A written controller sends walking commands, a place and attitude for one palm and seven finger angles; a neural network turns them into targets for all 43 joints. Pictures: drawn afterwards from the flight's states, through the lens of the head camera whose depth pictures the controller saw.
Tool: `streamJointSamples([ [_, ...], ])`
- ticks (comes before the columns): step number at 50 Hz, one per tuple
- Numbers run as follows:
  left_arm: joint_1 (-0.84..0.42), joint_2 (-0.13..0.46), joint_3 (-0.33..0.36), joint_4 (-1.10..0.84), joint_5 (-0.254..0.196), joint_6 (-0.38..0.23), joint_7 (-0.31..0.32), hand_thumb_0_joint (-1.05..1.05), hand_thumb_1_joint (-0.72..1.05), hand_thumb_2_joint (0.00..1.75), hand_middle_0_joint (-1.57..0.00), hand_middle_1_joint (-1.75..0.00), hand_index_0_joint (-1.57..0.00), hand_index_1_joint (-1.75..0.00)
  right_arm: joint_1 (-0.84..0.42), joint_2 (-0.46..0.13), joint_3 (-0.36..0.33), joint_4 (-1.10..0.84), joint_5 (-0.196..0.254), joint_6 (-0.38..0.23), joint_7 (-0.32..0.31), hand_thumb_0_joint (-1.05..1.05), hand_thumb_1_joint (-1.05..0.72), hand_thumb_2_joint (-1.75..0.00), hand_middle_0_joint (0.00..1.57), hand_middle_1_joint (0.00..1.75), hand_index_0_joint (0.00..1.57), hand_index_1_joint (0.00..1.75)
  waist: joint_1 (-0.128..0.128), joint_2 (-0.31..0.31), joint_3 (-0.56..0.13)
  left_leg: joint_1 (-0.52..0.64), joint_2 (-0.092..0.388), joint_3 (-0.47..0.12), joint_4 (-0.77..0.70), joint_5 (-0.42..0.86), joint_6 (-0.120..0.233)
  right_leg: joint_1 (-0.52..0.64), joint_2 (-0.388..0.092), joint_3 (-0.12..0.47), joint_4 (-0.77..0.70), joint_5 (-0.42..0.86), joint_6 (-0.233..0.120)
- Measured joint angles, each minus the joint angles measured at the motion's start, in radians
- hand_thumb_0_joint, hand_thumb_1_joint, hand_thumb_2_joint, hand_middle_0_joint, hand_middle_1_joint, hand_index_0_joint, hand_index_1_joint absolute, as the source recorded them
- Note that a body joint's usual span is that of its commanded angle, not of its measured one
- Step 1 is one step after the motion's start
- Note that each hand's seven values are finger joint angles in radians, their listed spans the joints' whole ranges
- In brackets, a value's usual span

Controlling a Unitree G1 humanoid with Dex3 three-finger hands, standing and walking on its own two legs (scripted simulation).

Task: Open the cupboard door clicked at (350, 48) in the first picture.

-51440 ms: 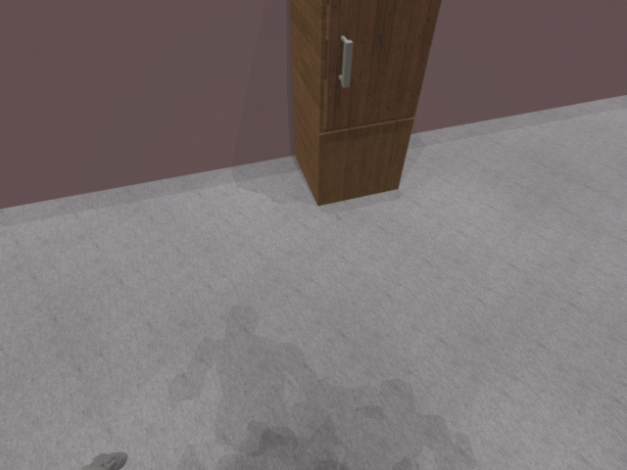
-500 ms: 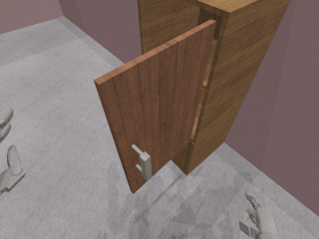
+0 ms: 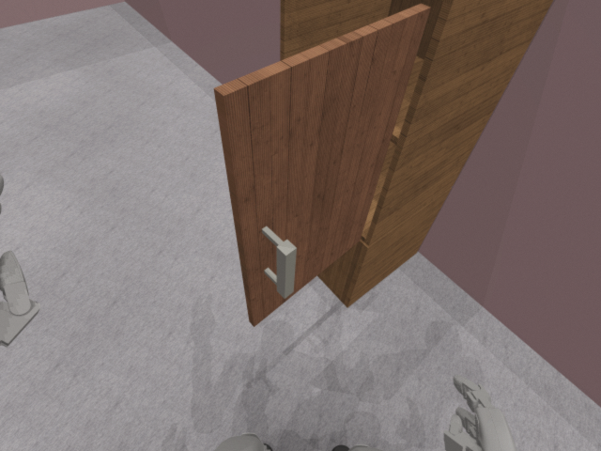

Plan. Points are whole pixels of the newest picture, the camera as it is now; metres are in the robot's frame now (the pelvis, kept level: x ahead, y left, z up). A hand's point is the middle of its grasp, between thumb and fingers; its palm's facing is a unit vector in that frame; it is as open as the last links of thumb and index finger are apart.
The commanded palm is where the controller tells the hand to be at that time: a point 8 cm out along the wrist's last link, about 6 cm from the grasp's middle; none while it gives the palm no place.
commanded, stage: step back with the hand held close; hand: left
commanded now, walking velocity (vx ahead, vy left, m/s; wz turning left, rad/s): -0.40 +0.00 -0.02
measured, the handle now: (277, 263) +0.42 +0.06 -0.07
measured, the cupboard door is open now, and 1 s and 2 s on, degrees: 94 94 94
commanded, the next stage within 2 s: stop stepping back and stand still in 0.58 s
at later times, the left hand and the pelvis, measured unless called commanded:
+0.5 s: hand (52, 391) +0.14 +0.20 +0.19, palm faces +0.24 -0.78 -0.58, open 7.4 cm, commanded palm +0.08 +0.25 +0.19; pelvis -0.08 -0.04 +0.02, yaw -4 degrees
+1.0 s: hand out of the picture -0.03 +0.16 +0.19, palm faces +0.47 -0.75 -0.46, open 7.4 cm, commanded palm -0.09 +0.19 +0.19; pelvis -0.22 -0.11 +0.02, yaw +0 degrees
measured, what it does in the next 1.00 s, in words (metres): walks backwards: right foot, then left foot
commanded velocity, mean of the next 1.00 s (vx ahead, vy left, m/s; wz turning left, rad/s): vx -0.15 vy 0.06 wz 0.02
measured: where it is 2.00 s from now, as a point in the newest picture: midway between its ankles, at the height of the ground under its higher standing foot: outside the picture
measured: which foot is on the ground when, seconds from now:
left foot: down 0.00-0.32, up 0.34-0.46, down 0.48-0.78, up 0.80-1.00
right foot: down 0.00-0.00, up 0.02-0.22, down 0.24-0.50, up 0.52-0.78, down 0.80-1.00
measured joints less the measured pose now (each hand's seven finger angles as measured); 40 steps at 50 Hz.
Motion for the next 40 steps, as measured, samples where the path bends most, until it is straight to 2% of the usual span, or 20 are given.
streamJointSamples([
  [3, -0.012, 0.029, 0.014, 0.004, 0.012, 0.0, -0.011, 0.02, 0.89, 0.89, -0.21, -0.3, -0.22, -0.3, 0.011, 0.008, -0.01, 0.001, -0.002, -0.009, -0.005, 0.02, -0.9, -0.89, 0.2, 0.3, 0.2, 0.3, -0.02, 0.01, 0.004, -0.009, -0.001, -0.03, -0.009, 0.043, 0.006, 0.008, 0.047, 0.035, 0.137, -0.053, 0.004],
  [6, 0.003, 0.046, 0.046, -0.001, 0.012, -0.014, -0.018, 0.02, 0.89, 0.89, -0.21, -0.3, -0.22, -0.3, 0.026, 0.024, -0.013, 0.014, -0.015, -0.027, 0.004, 0.02, -0.9, -0.9, 0.2, 0.3, 0.2, 0.3, -0.014, 0.008, -0.036, -0.035, 0.001, -0.052, -0.031, 0.055, 0.001, 0.081, 0.093, 0.051, 0.237, -0.158, -0.005],
  [8, 0.023, 0.04, 0.065, -0.009, -0.004, -0.023, -0.013, 0.02, 0.89, 0.89, -0.21, -0.3, -0.22, -0.3, 0.019, 0.035, -0.009, 0.029, -0.025, -0.046, 0.015, 0.02, -0.9, -0.9, 0.2, 0.3, 0.2, 0.3, 0.006, -0.007, -0.067, -0.057, 0.003, -0.039, -0.067, 0.081, -0.01, 0.153, 0.096, 0.052, 0.196, -0.228, -0.016],
  [10, 0.025, 0.025, 0.065, -0.015, -0.018, -0.026, -0.008, 0.02, 0.89, 0.89, -0.21, -0.3, -0.21, -0.3, -0.013, 0.039, -0.004, 0.045, -0.035, -0.065, 0.027, 0.02, -0.9, -0.9, 0.2, 0.3, 0.2, 0.3, 0.032, -0.021, -0.076, -0.076, 0.008, -0.013, -0.108, 0.113, -0.017, 0.22, 0.086, 0.055, 0.104, -0.236, -0.02],
  [12, -0.002, 0.011, 0.049, -0.015, -0.024, -0.026, -0.012, 0.02, 0.89, 0.89, -0.21, -0.3, -0.21, -0.3, -0.07, 0.038, 0.0, 0.055, -0.041, -0.075, 0.04, 0.02, -0.9, -0.89, 0.2, 0.3, 0.2, 0.3, 0.059, -0.025, -0.056, -0.093, 0.022, 0.016, -0.141, 0.15, -0.024, 0.257, 0.078, 0.064, 0.008, -0.263, -0.021],
  [14, -0.039, 0.009, 0.026, -0.015, -0.023, -0.023, -0.022, 0.02, 0.9, 0.89, -0.2, -0.3, -0.21, -0.3, -0.134, 0.034, 0.001, 0.047, -0.038, -0.067, 0.051, 0.01, -0.9, -0.89, 0.21, 0.3, 0.2, 0.3, 0.069, -0.013, -0.015, -0.104, 0.042, 0.037, -0.16, 0.186, -0.033, 0.263, 0.081, 0.065, -0.056, -0.289, -0.033],
  [16, -0.062, 0.012, -0.007, -0.021, -0.024, -0.015, -0.041, 0.02, 0.9, 0.89, -0.2, -0.3, -0.21, -0.3, -0.176, 0.029, 0.003, 0.029, -0.023, -0.041, 0.055, 0.01, -0.9, -0.89, 0.21, 0.3, 0.2, 0.3, 0.052, 0.027, 0.021, -0.105, 0.07, 0.027, -0.165, 0.214, -0.039, 0.266, 0.113, 0.055, -0.071, -0.258, -0.088],
  [17, -0.055, 0.024, -0.016, -0.028, -0.025, -0.015, -0.052, 0.02, 0.89, 0.89, -0.21, -0.3, -0.21, -0.3, -0.179, 0.031, 0.007, 0.019, -0.011, -0.024, 0.053, 0.01, -0.9, -0.89, 0.21, 0.3, 0.2, 0.3, 0.037, 0.034, 0.024, -0.106, 0.073, 0.02, -0.133, 0.17, -0.036, 0.269, 0.121, 0.048, -0.077, -0.242, -0.09],
  [19, -0.007, 0.066, -0.003, -0.038, -0.026, -0.025, -0.071, 0.02, 0.89, 0.89, -0.21, -0.3, -0.21, -0.3, -0.161, 0.043, 0.019, 0.001, 0.01, 0.005, 0.047, 0.01, -0.9, -0.89, 0.21, 0.3, 0.2, 0.3, 0.012, 0.008, -0.003, -0.11, 0.039, 0.004, -0.016, -0.018, -0.038, 0.262, 0.112, 0.046, -0.084, -0.22, -0.072],
  [21, 0.06, 0.103, 0.031, -0.046, -0.031, -0.018, -0.077, 0.02, 0.89, 0.89, -0.21, -0.3, -0.22, -0.3, -0.131, 0.047, 0.034, -0.015, 0.014, 0.027, 0.034, 0.02, -0.9, -0.89, 0.21, 0.3, 0.2, 0.3, 0.004, -0.028, -0.04, -0.074, 0.002, 0.012, 0.02, -0.1, -0.043, 0.241, 0.099, 0.049, -0.079, -0.186, -0.067],
  [22, 0.085, 0.109, 0.041, -0.048, -0.034, -0.009, -0.076, 0.02, 0.89, 0.89, -0.21, -0.3, -0.22, -0.3, -0.116, 0.04, 0.04, -0.023, 0.013, 0.035, 0.027, 0.02, -0.9, -0.89, 0.21, 0.3, 0.2, 0.3, 0.004, -0.031, -0.054, -0.038, -0.008, 0.018, -0.006, -0.069, -0.045, 0.231, 0.1, 0.043, -0.073, -0.16, -0.064],
  [24, 0.104, 0.106, 0.042, -0.053, -0.045, 0.012, -0.07, 0.01, 0.89, 0.89, -0.22, -0.3, -0.22, -0.3, -0.091, 0.009, 0.039, -0.037, 0.014, 0.042, 0.017, 0.01, -0.9, -0.89, 0.21, 0.3, 0.2, 0.3, 0.007, 0.001, -0.071, 0.048, -0.001, 0.016, -0.111, 0.122, -0.026, 0.207, 0.123, 0.015, -0.039, -0.108, -0.03],
  [25, 0.092, 0.111, 0.04, -0.05, -0.051, 0.017, -0.067, 0.01, 0.89, 0.89, -0.22, -0.3, -0.22, -0.3, -0.086, 0.001, 0.029, -0.034, 0.017, 0.038, 0.016, 0.01, -0.9, -0.89, 0.21, 0.3, 0.2, 0.3, 0.009, -0.001, -0.069, 0.077, -0.002, 0.017, -0.159, 0.114, -0.01, 0.184, 0.122, 0.01, 0.005, -0.1, -0.007],
  [26, 0.072, 0.114, 0.035, -0.039, -0.053, 0.016, -0.066, 0.01, 0.89, 0.89, -0.21, -0.3, -0.22, -0.3, -0.083, -0.003, 0.016, -0.029, 0.016, 0.033, 0.019, 0.01, -0.9, -0.89, 0.21, 0.3, 0.2, 0.3, 0.013, -0.01, -0.065, 0.096, -0.009, 0.021, -0.196, 0.093, -0.001, 0.153, 0.116, 0.02, 0.072, -0.157, 0.003],
  [29, 0.022, 0.093, 0.009, 0.003, -0.047, 0.035, -0.058, 0.01, 0.89, 0.89, -0.21, -0.3, -0.22, -0.3, -0.08, -0.014, -0.014, -0.018, -0.001, 0.011, 0.027, 0.01, -0.9, -0.9, 0.2, 0.3, 0.2, 0.3, 0.009, -0.017, -0.045, 0.112, -0.019, 0.017, -0.251, 0.106, 0.003, 0.071, 0.098, 0.049, 0.236, -0.304, -0.002],
  [34, 0.05, 0.066, -0.019, -0.007, -0.049, 0.093, -0.037, 0.02, 0.89, 0.89, -0.21, -0.3, -0.21, -0.3, -0.058, 0.0, -0.02, -0.012, -0.004, -0.017, 0.025, 0.01, -0.9, -0.9, 0.2, 0.3, 0.2, 0.3, -0.003, -0.019, -0.02, 0.089, 0.0, 0.0, -0.266, 0.173, -0.016, 0.029, 0.052, 0.055, 0.308, -0.31, -0.002],
  [36, 0.066, 0.067, -0.022, -0.023, -0.052, 0.101, -0.03, 0.02, 0.89, 0.89, -0.21, -0.3, -0.21, -0.3, -0.04, 0.013, -0.015, -0.006, -0.006, -0.029, 0.019, 0.01, -0.9, -0.9, 0.2, 0.3, 0.2, 0.3, -0.002, -0.019, -0.022, 0.066, 0.011, -0.016, -0.265, 0.195, -0.027, 0.053, 0.041, 0.045, 0.287, -0.318, -0.009],
  [38, 0.078, 0.068, -0.019, -0.041, -0.053, 0.1, -0.019, 0.02, 0.89, 0.89, -0.21, -0.3, -0.21, -0.3, -0.016, 0.023, -0.01, -0.002, -0.005, -0.038, 0.016, 0.01, -0.9, -0.9, 0.2, 0.3, 0.2, 0.3, -0.006, -0.015, -0.032, 0.031, 0.019, -0.036, -0.25, 0.201, -0.038, 0.121, 0.031, 0.018, 0.181, -0.32, -0.022],
  [40, 0.094, 0.078, 0.004, -0.065, -0.049, 0.089, -0.009, 0.02, 0.89, 0.89, -0.21, -0.3, -0.22, -0.3, 0.0, 0.034, -0.004, 0.0, -0.004, -0.04, 0.016, 0.01, -0.9, -0.9, 0.2, 0.3, 0.2, 0.3, -0.003, -0.033, -0.047, -0.041, 0.009, -0.034, -0.164, 0.092, -0.056, 0.182, 0.011, 0.011, 0.013, -0.266, -0.052],
])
